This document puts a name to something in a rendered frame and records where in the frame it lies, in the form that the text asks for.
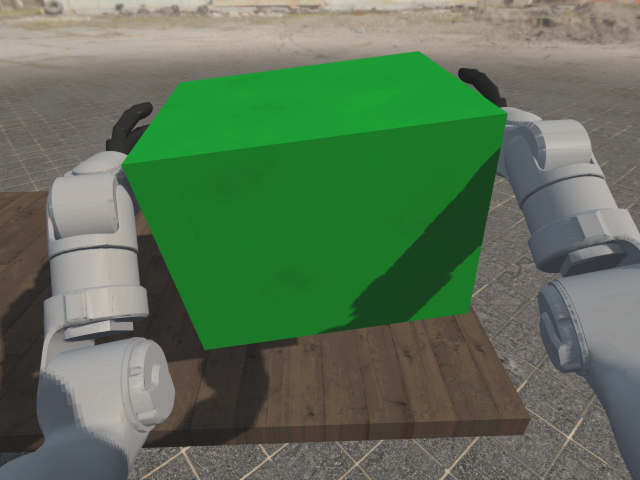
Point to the table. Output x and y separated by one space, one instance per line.
432 378

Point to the robot left forearm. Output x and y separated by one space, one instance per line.
92 248

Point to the robot right upper arm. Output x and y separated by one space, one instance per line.
590 325

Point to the carton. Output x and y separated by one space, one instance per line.
321 198

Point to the robot right forearm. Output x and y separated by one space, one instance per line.
574 222

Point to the robot left upper arm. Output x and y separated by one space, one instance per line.
97 405

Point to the robot right hand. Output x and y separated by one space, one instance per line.
483 84

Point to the robot left hand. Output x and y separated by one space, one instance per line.
123 138

